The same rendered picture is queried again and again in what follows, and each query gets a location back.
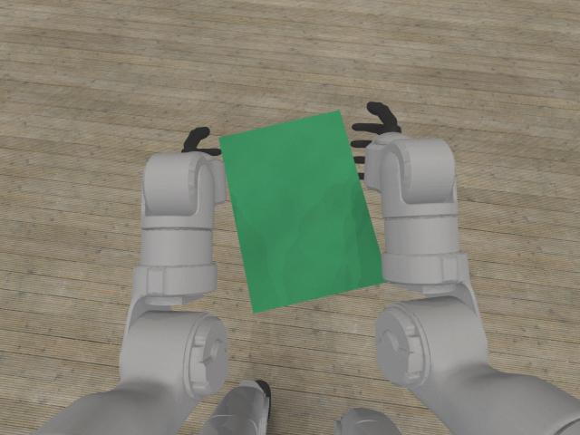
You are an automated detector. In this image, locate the right robot thigh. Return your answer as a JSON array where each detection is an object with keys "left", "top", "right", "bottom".
[{"left": 333, "top": 408, "right": 402, "bottom": 435}]

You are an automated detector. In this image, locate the left robot forearm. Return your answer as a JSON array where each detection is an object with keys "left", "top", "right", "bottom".
[{"left": 119, "top": 151, "right": 227, "bottom": 376}]

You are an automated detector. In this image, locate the left robot upper arm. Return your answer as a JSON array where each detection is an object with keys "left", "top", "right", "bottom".
[{"left": 31, "top": 310, "right": 229, "bottom": 435}]

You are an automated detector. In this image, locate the robot left hand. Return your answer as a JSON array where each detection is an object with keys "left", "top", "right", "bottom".
[{"left": 181, "top": 127, "right": 222, "bottom": 156}]

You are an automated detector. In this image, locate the robot right hand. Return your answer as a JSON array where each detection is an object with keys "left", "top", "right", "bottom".
[{"left": 351, "top": 101, "right": 401, "bottom": 179}]

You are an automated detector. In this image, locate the robot left foot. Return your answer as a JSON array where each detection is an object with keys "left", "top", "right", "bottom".
[{"left": 255, "top": 380, "right": 271, "bottom": 421}]

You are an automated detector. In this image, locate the right robot forearm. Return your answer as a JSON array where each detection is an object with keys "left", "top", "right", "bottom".
[{"left": 363, "top": 132, "right": 488, "bottom": 345}]

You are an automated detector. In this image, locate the carton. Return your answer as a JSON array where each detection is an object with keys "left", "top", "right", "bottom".
[{"left": 219, "top": 110, "right": 387, "bottom": 314}]

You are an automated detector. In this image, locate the right robot upper arm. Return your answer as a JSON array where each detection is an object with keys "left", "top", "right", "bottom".
[{"left": 375, "top": 295, "right": 580, "bottom": 435}]

